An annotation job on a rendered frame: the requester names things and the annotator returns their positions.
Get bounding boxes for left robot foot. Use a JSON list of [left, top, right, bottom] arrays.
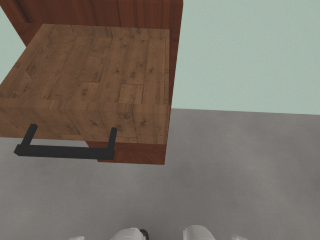
[[139, 229, 149, 240]]

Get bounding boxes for cabinet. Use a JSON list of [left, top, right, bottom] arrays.
[[0, 0, 184, 165]]

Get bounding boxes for drawer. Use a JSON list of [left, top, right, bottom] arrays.
[[0, 23, 170, 145]]

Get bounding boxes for handle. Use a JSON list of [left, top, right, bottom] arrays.
[[14, 124, 117, 160]]

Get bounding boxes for robot right thigh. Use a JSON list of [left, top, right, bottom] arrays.
[[183, 225, 215, 240]]

